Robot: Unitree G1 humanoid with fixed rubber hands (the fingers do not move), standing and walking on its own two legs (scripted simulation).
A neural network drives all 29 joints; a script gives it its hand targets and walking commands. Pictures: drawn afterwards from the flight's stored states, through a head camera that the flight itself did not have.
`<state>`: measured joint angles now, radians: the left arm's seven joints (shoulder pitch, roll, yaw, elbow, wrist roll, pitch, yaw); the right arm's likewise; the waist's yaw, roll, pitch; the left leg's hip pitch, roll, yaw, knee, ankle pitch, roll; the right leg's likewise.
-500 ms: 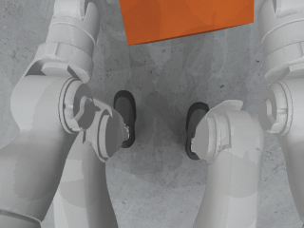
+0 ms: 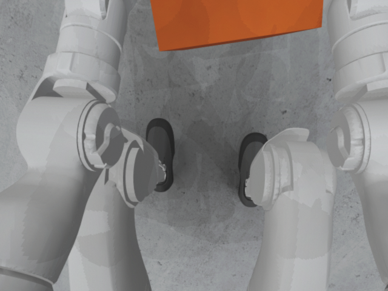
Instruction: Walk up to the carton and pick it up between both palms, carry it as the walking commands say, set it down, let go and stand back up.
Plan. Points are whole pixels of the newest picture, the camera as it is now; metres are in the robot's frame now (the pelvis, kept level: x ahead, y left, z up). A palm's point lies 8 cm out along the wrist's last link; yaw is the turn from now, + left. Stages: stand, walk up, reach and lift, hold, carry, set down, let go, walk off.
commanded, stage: reach and lift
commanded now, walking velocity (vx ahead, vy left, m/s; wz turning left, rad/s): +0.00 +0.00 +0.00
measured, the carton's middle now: out of the picture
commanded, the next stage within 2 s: none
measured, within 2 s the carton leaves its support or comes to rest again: neither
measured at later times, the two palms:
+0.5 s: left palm out of the picture +0.57 +0.11 -0.12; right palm out of the picture +0.57 -0.16 -0.14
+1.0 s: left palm out of the picture +0.54 +0.12 -0.08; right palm out of the picture +0.55 -0.15 -0.08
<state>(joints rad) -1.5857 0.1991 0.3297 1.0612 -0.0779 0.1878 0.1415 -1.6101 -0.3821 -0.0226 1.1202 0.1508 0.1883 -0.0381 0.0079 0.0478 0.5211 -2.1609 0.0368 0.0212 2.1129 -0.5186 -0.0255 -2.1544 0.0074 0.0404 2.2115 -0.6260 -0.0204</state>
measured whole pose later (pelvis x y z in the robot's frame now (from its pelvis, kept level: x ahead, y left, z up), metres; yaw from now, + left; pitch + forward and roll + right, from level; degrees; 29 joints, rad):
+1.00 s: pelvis -0.02 +0.00 +0.04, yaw -3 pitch +28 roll +4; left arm -1.42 0.11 0.47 0.61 0.01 0.41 0.21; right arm -1.61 -0.30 -0.04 0.94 0.12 0.40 -0.09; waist 0.01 -0.02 0.52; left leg -1.98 0.02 0.00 1.97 -0.48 -0.03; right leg -1.99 0.04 0.04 2.05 -0.55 -0.02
